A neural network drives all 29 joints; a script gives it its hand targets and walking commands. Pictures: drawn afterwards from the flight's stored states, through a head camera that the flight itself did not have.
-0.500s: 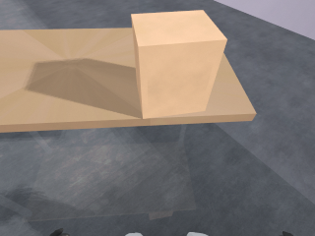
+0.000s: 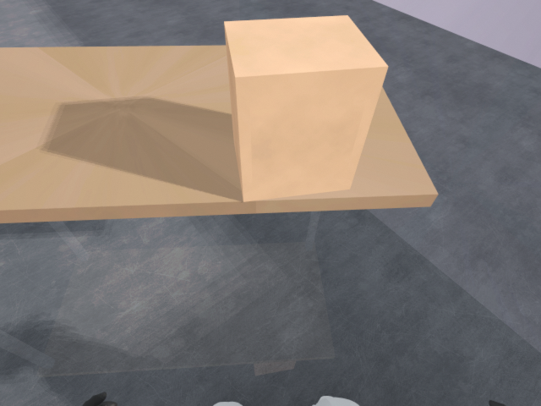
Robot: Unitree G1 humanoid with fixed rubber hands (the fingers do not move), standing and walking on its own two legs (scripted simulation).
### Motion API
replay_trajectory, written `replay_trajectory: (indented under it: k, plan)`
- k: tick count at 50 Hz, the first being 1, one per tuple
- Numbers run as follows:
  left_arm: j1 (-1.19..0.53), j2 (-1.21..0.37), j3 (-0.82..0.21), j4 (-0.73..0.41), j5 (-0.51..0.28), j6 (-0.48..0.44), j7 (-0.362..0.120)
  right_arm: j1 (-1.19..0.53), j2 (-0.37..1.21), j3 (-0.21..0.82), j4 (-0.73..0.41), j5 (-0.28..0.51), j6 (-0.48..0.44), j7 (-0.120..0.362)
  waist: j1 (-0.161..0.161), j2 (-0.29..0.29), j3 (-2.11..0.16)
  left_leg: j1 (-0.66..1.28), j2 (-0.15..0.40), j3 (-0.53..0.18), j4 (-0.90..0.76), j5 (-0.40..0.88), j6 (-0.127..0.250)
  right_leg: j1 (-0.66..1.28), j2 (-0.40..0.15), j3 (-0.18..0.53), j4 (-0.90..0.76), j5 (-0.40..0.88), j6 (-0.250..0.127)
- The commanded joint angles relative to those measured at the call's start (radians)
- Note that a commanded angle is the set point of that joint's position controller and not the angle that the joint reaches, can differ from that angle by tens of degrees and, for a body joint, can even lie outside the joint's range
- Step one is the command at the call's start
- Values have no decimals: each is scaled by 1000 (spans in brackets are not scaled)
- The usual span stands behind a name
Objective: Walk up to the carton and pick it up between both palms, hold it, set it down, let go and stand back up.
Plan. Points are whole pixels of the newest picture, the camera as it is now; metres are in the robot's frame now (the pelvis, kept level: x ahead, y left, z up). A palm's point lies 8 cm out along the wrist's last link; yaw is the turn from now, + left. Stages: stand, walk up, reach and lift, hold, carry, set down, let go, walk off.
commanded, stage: walk up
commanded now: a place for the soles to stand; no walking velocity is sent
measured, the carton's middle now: (292, 113) +0.64 -0.01 +0.08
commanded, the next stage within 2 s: none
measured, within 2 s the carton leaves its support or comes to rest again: neither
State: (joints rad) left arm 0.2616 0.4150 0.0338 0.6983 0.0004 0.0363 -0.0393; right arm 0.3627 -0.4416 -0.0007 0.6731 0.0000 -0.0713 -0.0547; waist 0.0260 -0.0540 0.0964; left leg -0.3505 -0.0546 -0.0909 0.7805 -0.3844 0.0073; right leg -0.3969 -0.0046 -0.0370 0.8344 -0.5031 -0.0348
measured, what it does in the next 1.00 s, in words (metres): stands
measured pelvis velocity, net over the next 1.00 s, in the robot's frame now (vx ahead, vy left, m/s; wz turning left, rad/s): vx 0.02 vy -0.01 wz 0.02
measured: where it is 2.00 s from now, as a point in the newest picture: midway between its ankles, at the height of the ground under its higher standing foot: outside the picture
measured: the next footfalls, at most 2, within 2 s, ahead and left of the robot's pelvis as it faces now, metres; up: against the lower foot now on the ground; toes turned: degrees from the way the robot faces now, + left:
left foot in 1.92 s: +0.11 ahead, +0.13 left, +0.00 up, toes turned -4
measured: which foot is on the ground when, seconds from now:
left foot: down 0.00-1.00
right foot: down 0.00-1.00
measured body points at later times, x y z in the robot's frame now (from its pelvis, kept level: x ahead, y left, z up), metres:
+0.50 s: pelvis +0.01 -0.01 +0.00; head +0.04 +0.00 +0.45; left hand +0.11 +0.30 -0.11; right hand +0.10 -0.34 -0.08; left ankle +0.04 +0.13 -0.71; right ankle +0.04 -0.10 -0.71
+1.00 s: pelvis +0.02 -0.01 +0.00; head +0.05 +0.00 +0.45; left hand +0.11 +0.30 -0.11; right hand +0.12 -0.33 -0.08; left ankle +0.04 +0.13 -0.70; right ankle +0.04 -0.10 -0.71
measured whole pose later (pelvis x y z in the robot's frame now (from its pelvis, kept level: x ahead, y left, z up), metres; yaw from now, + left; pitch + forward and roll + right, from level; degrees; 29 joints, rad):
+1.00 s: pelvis +0.02 -0.01 +0.00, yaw +1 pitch -2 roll +1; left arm 0.25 0.41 0.03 0.70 0.00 0.00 -0.04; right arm 0.36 -0.45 0.00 0.67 0.00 -0.07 -0.05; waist 0.03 -0.04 0.10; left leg -0.42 -0.05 -0.09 0.85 -0.48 0.00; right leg -0.40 -0.01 -0.05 0.82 -0.40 -0.05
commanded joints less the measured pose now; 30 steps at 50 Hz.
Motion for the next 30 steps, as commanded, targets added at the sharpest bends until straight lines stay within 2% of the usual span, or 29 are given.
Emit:
replay_trajectory:
  k: [1,2,3,4,5,6,7,8,9,10,11,12,13,14,15,16,17,18,19,20,21,22,23,24,25,26,27,28,30]
  plan:
    - [-5,194,108,-37,40,-52,17,-51,-232,-95,-27,-22,-23,-5,31,85,-68,-138,174,-323,-166,175,156,152,-54,131,-212,136,-40]
    - [12,227,118,-38,47,-58,22,-56,-201,-88,-36,-10,-22,-3,45,22,-74,-215,123,-223,-81,170,107,233,-122,225,-293,109,-57]
    - [19,256,123,-37,47,-63,24,-58,-170,-78,-28,-2,-19,-4,55,-80,-78,-299,16,-71,75,81,54,307,-221,382,-429,17,-98]
    - [-5,264,120,-45,45,-67,21,-32,-177,-79,-14,0,-13,-9,43,-112,-41,-318,-36,41,177,-123,21,290,-336,495,-517,21,-162]
    - [-16,263,118,-38,41,-67,16,-14,-220,-95,-2,-4,-11,-10,38,-61,-56,-302,10,37,218,-198,14,291,-372,509,-494,72,-179]
    - [-24,262,114,-37,42,-68,15,8,-223,-92,3,-2,-13,-6,19,-39,-57,-271,22,45,181,-237,21,262,-367,480,-471,155,-201]
    - [-33,262,110,-38,44,-63,14,20,-227,-92,11,-6,-18,-3,6,-47,-71,-246,35,78,125,-233,32,263,-347,413,-443,215,-187]
    - [-37,269,110,-40,40,-62,16,47,-211,-94,12,1,-24,1,0,-91,-85,-220,48,83,75,-197,41,263,-330,368,-392,285,-185]
    - [-48,257,104,-44,36,-60,17,66,-207,-89,17,-6,-31,2,-13,-73,-83,-171,44,91,26,-131,54,231,-302,312,-341,393,-169]
    - [-65,253,100,-58,31,-58,16,101,-203,-93,25,-7,-32,-2,-23,-79,-116,-102,37,101,-5,-20,58,207,-285,265,-297,429,-153]
    - [-88,230,90,-66,26,-55,13,107,-193,-91,28,-10,-41,-6,-35,-104,-118,-25,39,85,-100,81,62,156,-233,190,-246,395,-144]
    - [-98,217,88,-70,23,-48,12,124,-210,-100,36,-17,-47,-12,-40,-75,-127,43,46,19,-120,212,75,99,-187,158,-176,393,-112]
    - [-129,193,92,-90,20,-43,10,135,-248,-106,35,-24,-53,-20,-48,24,-119,55,136,-169,-163,315,118,42,-119,101,-45,376,-61]
    - [-121,170,88,-93,16,-37,11,97,-289,-111,18,-27,-53,-23,-24,116,-116,49,228,-385,-230,321,184,-19,-53,64,52,250,-9]
    - [-106,167,88,-80,16,-30,12,67,-315,-116,9,-26,-48,-22,-7,140,-113,66,285,-529,-289,232,234,-71,-15,72,72,-20,-4]
    - [-116,209,100,-66,23,-23,10,57,-321,-120,13,-26,-43,-21,-26,112,-73,12,321,-575,-314,72,277,-72,-22,101,88,-180,-7]
    - [-100,206,101,-78,27,-25,9,53,-331,-119,7,-34,-41,-20,-18,130,-57,-9,317,-568,-322,46,279,-82,-22,116,79,-203,-18]
    - [-83,208,106,-66,27,-25,4,44,-320,-116,-2,-38,-38,-16,-16,140,-34,-32,289,-525,-316,15,256,-72,-28,112,37,-164,-24]
    - [-56,202,109,-48,29,-34,3,5,-302,-112,-6,-36,-32,-16,5,123,-38,-76,257,-472,-296,9,237,-4,-24,87,-26,-60,-15]
    - [-15,196,109,-40,33,-41,5,-27,-287,-106,-22,-34,-26,-13,21,112,-49,-120,219,-426,-262,31,203,75,-17,81,-99,26,-25]
    - [-2,199,113,-33,42,-49,10,-43,-259,-100,-25,-31,-24,-12,31,83,-49,-150,179,-336,-186,103,166,125,-38,101,-199,89,-27]
    - [14,225,120,-30,53,-53,15,-37,-223,-88,-24,-18,-22,-9,45,-5,-90,-210,127,-242,-76,136,117,218,-109,205,-277,81,-47]
    - [29,256,126,-26,52,-59,18,-56,-176,-82,-24,-10,-21,-7,49,-94,-70,-297,27,-82,77,107,62,279,-208,360,-420,17,-81]
    - [22,265,123,-30,44,-63,21,-53,-178,-83,-19,-3,-15,-10,52,-120,-37,-344,-40,32,156,-100,27,284,-328,474,-506,38,-125]
    - [-4,267,119,-32,45,-65,16,-34,-216,-93,-5,-8,-12,-12,40,-60,-50,-311,-5,31,215,-189,21,252,-376,515,-508,75,-154]
    - [-20,267,113,-35,42,-63,14,1,-235,-98,3,-11,-10,-8,19,-63,-60,-264,20,61,220,-224,27,206,-372,466,-495,70,-181]
    - [-37,273,114,-41,47,-59,14,32,-227,-98,9,-6,-12,-3,2,-92,-46,-231,40,74,161,-239,35,183,-352,432,-471,87,-185]
    - [-53,274,112,-45,44,-58,14,51,-215,-95,13,-6,-16,1,-13,-80,-47,-211,51,88,110,-193,44,177,-340,387,-436,156,-170]
    - [-104,251,98,-64,36,-50,11,102,-208,-93,39,-13,-35,3,-42,-51,-94,-43,25,96,-61,10,65,124,-243,223,-289,274,-139]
